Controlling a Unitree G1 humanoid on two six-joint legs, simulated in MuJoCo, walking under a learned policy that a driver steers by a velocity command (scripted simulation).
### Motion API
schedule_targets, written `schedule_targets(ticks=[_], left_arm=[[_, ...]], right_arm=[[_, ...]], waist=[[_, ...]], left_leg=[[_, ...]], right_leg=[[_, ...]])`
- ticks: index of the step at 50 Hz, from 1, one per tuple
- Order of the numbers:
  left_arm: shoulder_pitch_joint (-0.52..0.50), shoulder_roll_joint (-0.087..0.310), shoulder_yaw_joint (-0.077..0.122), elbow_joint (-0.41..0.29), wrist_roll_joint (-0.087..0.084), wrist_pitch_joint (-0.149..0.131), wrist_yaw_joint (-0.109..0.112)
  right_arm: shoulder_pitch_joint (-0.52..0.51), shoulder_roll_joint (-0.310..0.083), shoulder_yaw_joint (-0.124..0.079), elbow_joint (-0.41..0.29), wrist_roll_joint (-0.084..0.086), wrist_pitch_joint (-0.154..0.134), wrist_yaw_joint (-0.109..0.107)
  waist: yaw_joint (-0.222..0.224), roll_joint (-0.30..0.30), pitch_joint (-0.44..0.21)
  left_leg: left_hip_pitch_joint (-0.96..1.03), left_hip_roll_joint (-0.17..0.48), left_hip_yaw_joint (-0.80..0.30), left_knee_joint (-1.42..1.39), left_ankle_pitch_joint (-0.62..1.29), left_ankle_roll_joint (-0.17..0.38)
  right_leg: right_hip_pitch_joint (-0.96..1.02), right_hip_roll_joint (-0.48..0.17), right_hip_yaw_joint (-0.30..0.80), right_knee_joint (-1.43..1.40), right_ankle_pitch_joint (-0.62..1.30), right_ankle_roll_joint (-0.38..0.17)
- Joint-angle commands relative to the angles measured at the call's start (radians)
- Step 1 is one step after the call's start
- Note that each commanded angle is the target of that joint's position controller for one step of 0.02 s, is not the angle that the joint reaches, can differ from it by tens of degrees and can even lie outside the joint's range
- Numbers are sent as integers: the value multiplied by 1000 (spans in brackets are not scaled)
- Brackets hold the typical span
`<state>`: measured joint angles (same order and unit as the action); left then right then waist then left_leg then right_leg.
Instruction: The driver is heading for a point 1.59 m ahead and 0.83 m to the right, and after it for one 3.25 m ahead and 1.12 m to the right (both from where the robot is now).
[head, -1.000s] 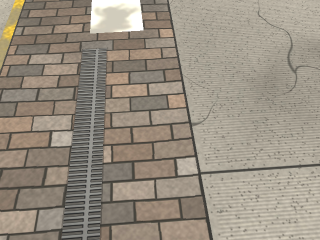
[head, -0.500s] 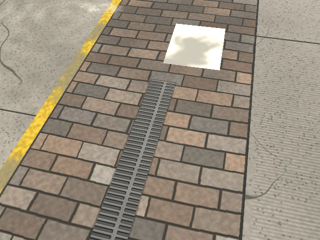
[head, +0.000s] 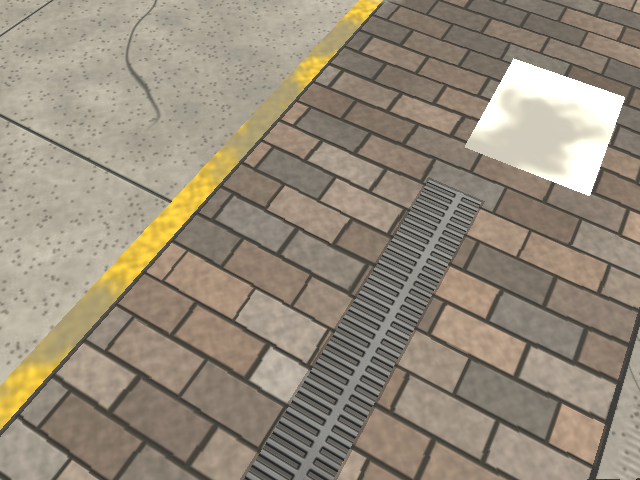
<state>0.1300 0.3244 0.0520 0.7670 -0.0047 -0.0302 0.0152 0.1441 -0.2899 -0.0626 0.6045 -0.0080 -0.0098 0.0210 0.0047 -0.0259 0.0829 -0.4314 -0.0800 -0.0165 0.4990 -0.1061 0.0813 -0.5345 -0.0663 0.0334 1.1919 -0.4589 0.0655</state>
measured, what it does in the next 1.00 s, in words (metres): steps on the spot, turning right: right foot, then left foot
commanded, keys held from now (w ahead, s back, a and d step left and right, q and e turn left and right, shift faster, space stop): e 1.00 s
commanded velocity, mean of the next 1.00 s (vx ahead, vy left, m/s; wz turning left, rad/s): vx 0.03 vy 0.00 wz -0.41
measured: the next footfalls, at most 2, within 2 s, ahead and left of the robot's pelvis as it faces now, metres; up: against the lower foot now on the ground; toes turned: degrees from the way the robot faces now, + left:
right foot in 0.26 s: +0.09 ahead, -0.16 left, +0.00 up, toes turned -7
left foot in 0.62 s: +0.15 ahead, +0.08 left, +0.00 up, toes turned -21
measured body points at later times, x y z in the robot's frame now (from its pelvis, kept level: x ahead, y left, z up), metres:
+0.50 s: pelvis +0.06 -0.03 +0.01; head +0.10 -0.05 +0.46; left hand +0.23 +0.24 -0.09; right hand +0.19 -0.34 -0.09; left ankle +0.09 +0.10 -0.68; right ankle +0.05 -0.15 -0.73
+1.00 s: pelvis +0.07 -0.02 +0.01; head +0.10 -0.04 +0.46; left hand +0.35 +0.14 -0.08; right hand +0.04 -0.33 -0.09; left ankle +0.12 +0.10 -0.73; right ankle +0.01 -0.13 -0.70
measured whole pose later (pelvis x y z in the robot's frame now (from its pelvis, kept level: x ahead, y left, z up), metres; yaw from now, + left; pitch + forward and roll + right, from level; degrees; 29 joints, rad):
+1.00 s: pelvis +0.07 -0.02 +0.01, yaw -30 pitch +2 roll +0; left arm 0.15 0.30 0.08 0.64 -0.02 0.07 -0.01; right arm 0.15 -0.29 -0.08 0.73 0.01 0.02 -0.03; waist -0.02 -0.01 0.06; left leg -0.21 0.07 0.15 0.45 -0.25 -0.01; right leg -0.39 -0.05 -0.02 0.74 -0.36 0.07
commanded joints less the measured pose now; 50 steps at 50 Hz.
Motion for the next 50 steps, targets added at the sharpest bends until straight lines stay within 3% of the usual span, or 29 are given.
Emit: schedule_targets(ticks=[1,3,6,9,12,13,14,15,16,17,18,19,21,23,25,28,29,30,31,32,33,34,35,36,38,40,42,47,50], left_arm=[[166,56,14,6,8,17,13],[143,23,0,11,8,19,14],[85,59,7,2,-4,32,12],[31,95,21,-31,-6,42,12],[61,71,21,-33,0,41,1],[77,72,22,-32,6,39,-4],[81,110,31,-40,13,37,-6],[80,198,52,-48,10,37,2],[92,197,60,-50,4,39,1],[153,169,54,-47,21,31,2],[158,166,55,-47,26,19,6],[118,163,57,-60,15,11,9],[52,149,60,-79,-12,20,21],[52,152,66,-83,-15,45,29],[48,161,74,-96,-15,63,33],[19,163,78,-116,-22,75,27],[-5,157,76,-125,-29,77,27],[7,134,69,-128,-27,76,28],[45,80,54,-130,-9,75,25],[69,58,50,-162,-9,63,22],[84,144,74,-142,0,53,21],[90,186,93,-119,-13,56,19],[110,172,96,-96,-13,68,24],[107,156,93,-92,-10,77,27],[72,113,80,-117,-16,81,20],[16,84,67,-154,-22,78,13],[-10,68,57,-177,-17,77,4],[-6,72,52,-205,-15,84,-20],[28,75,60,-210,-16,94,-34]], right_arm=[[-20,-84,-17,-37,-22,-30,-11],[-30,-71,-12,-8,-27,-35,-17],[-31,-93,-15,28,-37,-27,-22],[-28,-125,-25,50,-21,-8,-32],[-34,-124,-27,62,3,10,-47],[-14,-120,-29,73,12,15,-51],[6,-105,-30,75,12,14,-57],[32,-73,-26,53,-9,7,-59],[-66,-65,-25,32,-19,5,-63],[-130,-75,-29,13,-12,7,-64],[-118,-76,-36,19,1,10,-61],[-86,-70,-38,35,8,17,-59],[-83,-68,-38,38,8,18,-62],[-94,-37,-27,36,13,9,-57],[-86,-36,-24,39,22,3,-45],[-34,-65,-34,53,25,-2,-29],[5,-72,-40,66,22,-5,-25],[30,-96,-50,76,16,-5,-27],[58,-166,-67,68,-3,-2,-37],[33,-238,-81,64,-35,6,-35],[10,-186,-65,41,-45,-5,-35],[-41,-130,-48,31,-37,-12,-39],[-83,-111,-43,25,-22,-14,-43],[-97,-98,-38,26,-6,-15,-48],[-66,-99,-34,37,-7,-8,-62],[-13,-110,-39,50,-11,1,-73],[10,-132,-47,57,-9,8,-75],[-11,-183,-67,56,5,16,-53],[-23,-194,-71,63,30,15,-43]], waist=[[50,96,-251],[37,111,-255],[5,134,-218],[-16,136,-142],[9,122,-132],[18,105,-133],[7,38,-132],[-47,-162,-156],[12,-249,-115],[69,-254,-131],[61,-194,-154],[34,-131,-162],[7,-95,-173],[13,-114,-196],[19,-140,-219],[4,-169,-212],[-23,-163,-205],[-24,-135,-201],[-7,34,-218],[28,322,-180],[15,245,-171],[33,164,-140],[50,133,-118],[40,141,-104],[16,155,-96],[-21,166,-114],[-39,169,-139],[-39,194,-149],[-9,193,-147]], left_leg=[[112,259,-159,-160,488,190],[108,248,-105,-169,437,170],[103,273,-115,-212,168,164],[140,310,-163,-215,-29,162],[204,320,-158,-139,40,134],[217,300,-133,-96,66,101],[203,249,-79,-4,47,45],[109,119,46,160,-45,-32],[-30,5,89,249,-222,-87],[-142,-10,21,426,-474,-97],[-186,5,-34,564,-519,-101],[-205,26,-54,606,-484,-109],[-190,54,-59,485,-391,-125],[-114,34,-35,365,-333,-145],[-21,22,-32,247,-280,-149],[100,10,-22,58,-196,-138],[173,10,-9,-67,-99,-125],[268,51,-27,-139,-25,-102],[388,248,-207,-175,29,-32],[366,457,-480,-216,179,136],[321,509,-503,-223,186,219],[282,447,-389,-211,163,188],[271,378,-288,-201,117,139],[279,350,-233,-198,117,121],[279,318,-141,-202,186,127],[359,334,-114,-202,218,147],[407,358,-96,-195,232,157],[351,386,-17,-177,274,149],[345,398,12,-108,263,107]], right_leg=[[124,-37,8,-135,84,13],[185,-45,10,-289,157,15],[222,-37,7,-395,217,6],[162,-19,-11,-432,131,-15],[187,10,-52,-559,167,-51],[219,13,-45,-648,265,-71],[249,-29,34,-711,459,-107],[313,-156,221,-749,652,-189],[337,-231,376,-815,657,-300],[408,-282,461,-859,697,-363],[444,-274,444,-846,733,-366],[455,-237,382,-815,768,-331],[464,-180,314,-790,775,-267],[454,-142,293,-772,795,-252],[427,-127,300,-768,759,-250],[372,-109,357,-765,631,-239],[337,-85,362,-750,543,-214],[270,-50,353,-720,405,-176],[132,33,271,-542,146,-119],[-63,173,118,-349,-180,-64],[-75,101,139,-123,-192,-32],[-74,87,135,-37,-123,-24],[-77,76,118,-11,-60,-9],[-100,67,111,15,-2,9],[-98,64,63,8,59,34],[-123,47,37,-87,81,50],[-95,24,20,-186,76,54],[85,22,-67,-398,72,16],[181,39,-100,-580,146,-36]])
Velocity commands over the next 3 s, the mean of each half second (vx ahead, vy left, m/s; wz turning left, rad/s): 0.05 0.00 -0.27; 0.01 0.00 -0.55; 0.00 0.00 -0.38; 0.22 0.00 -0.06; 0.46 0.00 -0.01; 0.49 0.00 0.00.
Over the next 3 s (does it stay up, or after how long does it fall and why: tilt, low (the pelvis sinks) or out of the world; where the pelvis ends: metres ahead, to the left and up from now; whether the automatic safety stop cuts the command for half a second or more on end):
stays up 0.56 -0.48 0.01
